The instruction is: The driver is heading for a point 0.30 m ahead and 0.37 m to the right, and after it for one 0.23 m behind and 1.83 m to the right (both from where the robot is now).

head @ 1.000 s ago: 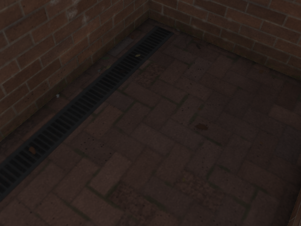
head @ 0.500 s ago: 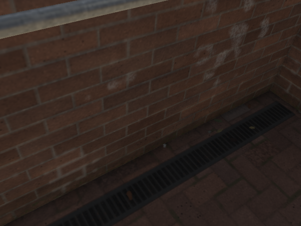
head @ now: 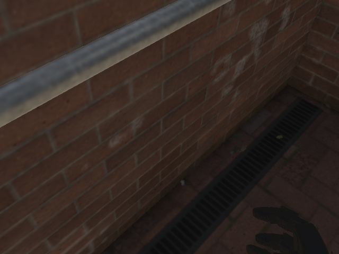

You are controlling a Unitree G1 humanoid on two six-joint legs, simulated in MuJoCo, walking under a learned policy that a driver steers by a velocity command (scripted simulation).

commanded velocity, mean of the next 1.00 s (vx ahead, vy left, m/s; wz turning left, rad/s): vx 1.00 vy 0.00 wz -0.97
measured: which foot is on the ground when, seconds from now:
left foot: up 0.00-0.04, down 0.06-0.56, up 0.58-0.94, down 0.96-1.00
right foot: down 0.00-0.06, up 0.08-0.54, down 0.56-0.98, up 1.00-1.00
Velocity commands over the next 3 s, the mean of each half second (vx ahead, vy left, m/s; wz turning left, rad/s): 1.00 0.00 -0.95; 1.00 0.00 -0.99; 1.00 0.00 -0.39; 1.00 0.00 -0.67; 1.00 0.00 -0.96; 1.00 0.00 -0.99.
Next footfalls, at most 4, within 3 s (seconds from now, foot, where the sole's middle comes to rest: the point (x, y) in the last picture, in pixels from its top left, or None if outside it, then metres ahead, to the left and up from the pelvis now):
0.06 left None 0.12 0.23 -0.76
0.56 right None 0.31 -0.17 -0.76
0.96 left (272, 218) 0.70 -0.35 -0.76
1.38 right None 0.62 -0.85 -0.76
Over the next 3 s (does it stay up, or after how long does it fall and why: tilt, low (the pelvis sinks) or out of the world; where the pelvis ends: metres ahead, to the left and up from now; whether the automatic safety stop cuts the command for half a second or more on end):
stays up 0.37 -1.12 0.01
